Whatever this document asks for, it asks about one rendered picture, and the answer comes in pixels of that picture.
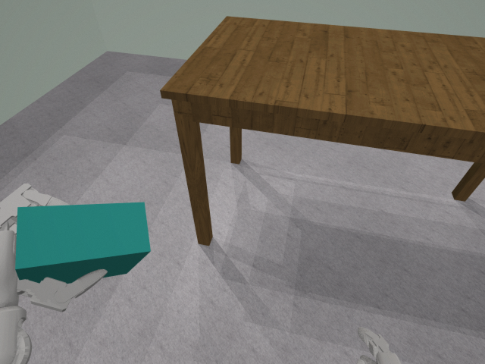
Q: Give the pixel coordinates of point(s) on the sponge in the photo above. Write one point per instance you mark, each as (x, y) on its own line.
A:
(68, 242)

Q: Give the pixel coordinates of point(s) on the table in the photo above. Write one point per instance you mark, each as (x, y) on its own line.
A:
(421, 93)

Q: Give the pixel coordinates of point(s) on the left robot forearm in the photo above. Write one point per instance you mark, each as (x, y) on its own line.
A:
(15, 343)

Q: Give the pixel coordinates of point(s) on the robot right hand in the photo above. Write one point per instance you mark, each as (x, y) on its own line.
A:
(378, 347)

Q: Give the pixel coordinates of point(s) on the robot left hand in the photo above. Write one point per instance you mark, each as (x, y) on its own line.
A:
(49, 293)

